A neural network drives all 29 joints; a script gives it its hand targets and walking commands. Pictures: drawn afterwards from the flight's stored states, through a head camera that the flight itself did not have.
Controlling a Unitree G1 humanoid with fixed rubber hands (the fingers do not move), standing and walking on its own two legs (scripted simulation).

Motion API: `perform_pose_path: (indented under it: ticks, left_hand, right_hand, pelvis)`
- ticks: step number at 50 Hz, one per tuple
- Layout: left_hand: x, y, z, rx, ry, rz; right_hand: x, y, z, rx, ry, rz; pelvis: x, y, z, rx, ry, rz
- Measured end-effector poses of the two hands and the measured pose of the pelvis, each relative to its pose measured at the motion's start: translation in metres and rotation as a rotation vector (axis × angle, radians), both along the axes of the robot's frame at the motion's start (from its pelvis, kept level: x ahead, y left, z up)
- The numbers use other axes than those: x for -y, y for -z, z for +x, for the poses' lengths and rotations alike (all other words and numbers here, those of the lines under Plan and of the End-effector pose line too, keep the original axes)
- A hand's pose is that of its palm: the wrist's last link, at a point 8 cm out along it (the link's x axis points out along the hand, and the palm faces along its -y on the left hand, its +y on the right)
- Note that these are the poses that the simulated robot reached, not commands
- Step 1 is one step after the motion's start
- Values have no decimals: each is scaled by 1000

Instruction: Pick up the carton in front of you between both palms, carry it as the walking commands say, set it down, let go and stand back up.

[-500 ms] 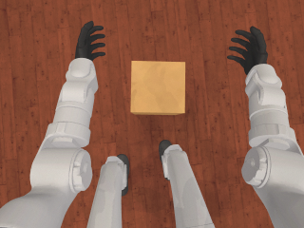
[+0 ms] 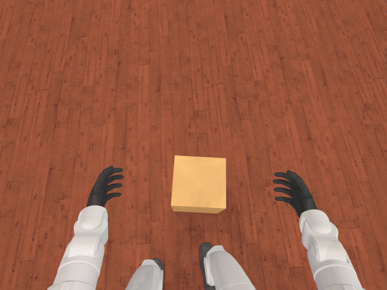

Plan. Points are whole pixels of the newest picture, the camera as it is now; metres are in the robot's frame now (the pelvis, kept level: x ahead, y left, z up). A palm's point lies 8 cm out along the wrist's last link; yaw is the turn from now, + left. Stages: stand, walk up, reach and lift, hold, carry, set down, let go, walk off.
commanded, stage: let go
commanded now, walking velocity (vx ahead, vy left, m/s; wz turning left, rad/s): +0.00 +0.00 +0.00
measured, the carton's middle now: (197, 186) +0.41 -0.07 -0.61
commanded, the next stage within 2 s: stand in 0.76 s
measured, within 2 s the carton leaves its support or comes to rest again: neither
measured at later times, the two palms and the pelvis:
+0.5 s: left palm (22, 264) +0.19 +0.28 -0.03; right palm (293, 246) +0.19 -0.19 -0.03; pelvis +0.03 +0.04 +0.04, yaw -1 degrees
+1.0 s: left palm (9, 282) +0.17 +0.31 -0.04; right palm (325, 248) +0.18 -0.26 -0.05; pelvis +0.04 +0.02 +0.03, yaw +0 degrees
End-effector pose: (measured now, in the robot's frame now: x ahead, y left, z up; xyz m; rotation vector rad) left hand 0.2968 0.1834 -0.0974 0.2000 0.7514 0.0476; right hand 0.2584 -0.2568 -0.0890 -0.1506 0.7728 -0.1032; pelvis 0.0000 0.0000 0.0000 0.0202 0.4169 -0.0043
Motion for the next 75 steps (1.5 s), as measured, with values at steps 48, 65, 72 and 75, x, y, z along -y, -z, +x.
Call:
perform_pose_path:
  ticks: [48, 65, 72, 75]
  left_hand:
    - [-117, -54, -127, -136, -84, 177]
    - [-122, -47, -138, -200, -123, 196]
    - [-122, -45, -143, -219, -129, 191]
    - [-123, -44, -147, -227, -132, 191]
  right_hand:
    - [-2, -44, -78, -72, 3, -162]
    - [14, -31, -91, -160, -9, -188]
    - [18, -31, -97, -179, -5, -198]
    - [19, -30, -101, -187, -4, -200]
  pelvis:
    - [-23, -31, 34, 418, -5, -30]
    - [-14, -33, 40, 422, -17, -23]
    - [-13, -34, 38, 431, -18, -21]
    - [-13, -35, 36, 435, -17, -21]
